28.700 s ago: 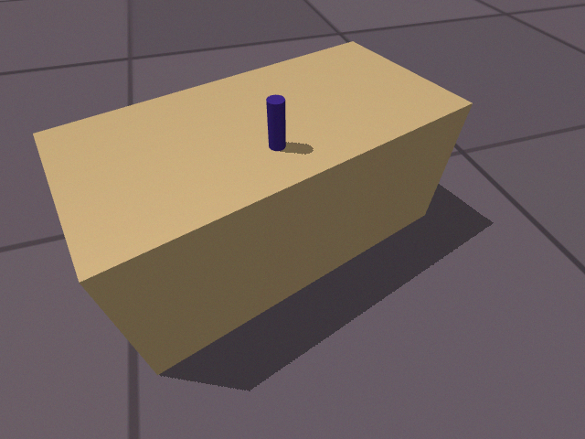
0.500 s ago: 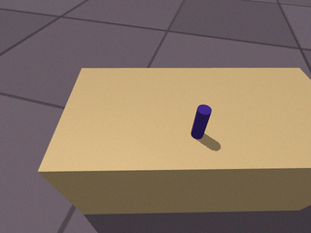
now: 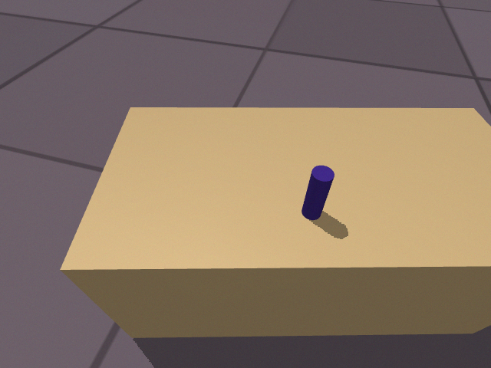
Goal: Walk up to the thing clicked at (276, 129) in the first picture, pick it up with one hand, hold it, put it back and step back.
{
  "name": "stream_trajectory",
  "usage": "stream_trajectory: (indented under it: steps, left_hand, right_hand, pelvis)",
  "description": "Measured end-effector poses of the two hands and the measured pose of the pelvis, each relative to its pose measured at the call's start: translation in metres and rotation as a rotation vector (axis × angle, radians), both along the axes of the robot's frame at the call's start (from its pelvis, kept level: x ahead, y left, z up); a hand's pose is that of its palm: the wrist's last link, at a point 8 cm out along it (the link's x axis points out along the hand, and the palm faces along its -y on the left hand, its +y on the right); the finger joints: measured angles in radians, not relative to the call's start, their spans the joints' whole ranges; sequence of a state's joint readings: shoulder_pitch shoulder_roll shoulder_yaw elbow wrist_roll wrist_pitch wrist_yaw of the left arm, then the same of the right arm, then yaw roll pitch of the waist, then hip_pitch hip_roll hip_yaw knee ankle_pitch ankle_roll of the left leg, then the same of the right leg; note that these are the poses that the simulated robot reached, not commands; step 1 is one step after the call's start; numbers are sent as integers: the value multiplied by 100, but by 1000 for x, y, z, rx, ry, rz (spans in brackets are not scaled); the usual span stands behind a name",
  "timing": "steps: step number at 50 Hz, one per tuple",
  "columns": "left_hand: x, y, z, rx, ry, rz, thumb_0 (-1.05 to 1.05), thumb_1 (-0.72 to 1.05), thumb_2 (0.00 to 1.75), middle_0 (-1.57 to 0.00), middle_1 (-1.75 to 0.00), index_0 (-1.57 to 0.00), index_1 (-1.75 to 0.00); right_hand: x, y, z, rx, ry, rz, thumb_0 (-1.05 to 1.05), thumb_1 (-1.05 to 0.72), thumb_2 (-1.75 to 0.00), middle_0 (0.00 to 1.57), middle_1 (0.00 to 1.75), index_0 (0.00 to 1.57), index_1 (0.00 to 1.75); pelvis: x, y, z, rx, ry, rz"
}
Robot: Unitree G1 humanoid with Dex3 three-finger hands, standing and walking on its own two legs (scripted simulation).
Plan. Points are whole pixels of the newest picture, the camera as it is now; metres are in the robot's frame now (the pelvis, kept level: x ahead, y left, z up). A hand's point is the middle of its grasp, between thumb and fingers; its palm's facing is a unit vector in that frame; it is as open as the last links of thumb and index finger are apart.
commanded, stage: stand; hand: right
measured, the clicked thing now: (316, 194) +0.53 -0.17 -0.10
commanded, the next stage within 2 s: step back in 0.38 s
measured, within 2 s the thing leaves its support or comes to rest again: neither
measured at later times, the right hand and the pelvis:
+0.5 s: hand out of the picture +0.07 -0.26 -0.16, palm faces +0.00 +0.94 -0.34, open 7.4 cm; pelvis -0.01 +0.00 -0.01, yaw +0 degrees
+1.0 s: hand out of the picture -0.03 -0.25 -0.17, palm faces +0.02 +0.91 -0.41, open 7.4 cm; pelvis -0.10 +0.02 -0.02, yaw -4 degrees
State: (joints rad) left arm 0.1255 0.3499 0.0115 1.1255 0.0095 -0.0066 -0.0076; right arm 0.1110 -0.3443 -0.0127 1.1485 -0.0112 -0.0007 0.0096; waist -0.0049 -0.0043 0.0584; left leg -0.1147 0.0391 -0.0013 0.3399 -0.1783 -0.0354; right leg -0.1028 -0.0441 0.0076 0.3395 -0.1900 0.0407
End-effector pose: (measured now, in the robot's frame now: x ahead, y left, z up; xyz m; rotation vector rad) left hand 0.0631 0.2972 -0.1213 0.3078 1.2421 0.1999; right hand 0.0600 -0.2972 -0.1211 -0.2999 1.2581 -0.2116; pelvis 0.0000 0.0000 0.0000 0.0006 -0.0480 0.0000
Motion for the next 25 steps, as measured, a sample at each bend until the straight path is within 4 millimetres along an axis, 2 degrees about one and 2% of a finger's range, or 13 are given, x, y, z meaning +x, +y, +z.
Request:
stream_trajectory:
  steps: [19, 25]
  left_hand:
    - [0, 0, 1, 3, 7, -1, 0, 90, 90, -20, -30, -20, -30]
    - [3, 8, -2, 26, -17, 22, 0, 90, 90, -20, -30, -20, -30]
  right_hand:
    - [2, -2, -1, 1, 6, 5, 1, -91, -90, 20, 30, 20, 30]
    - [6, -10, -5, -9, -7, 0, 1, -91, -90, 20, 30, 20, 30]
  pelvis:
    - [2, -1, 0, 2, 6, -1]
    - [-13, -2, -8, -5, 18, 2]
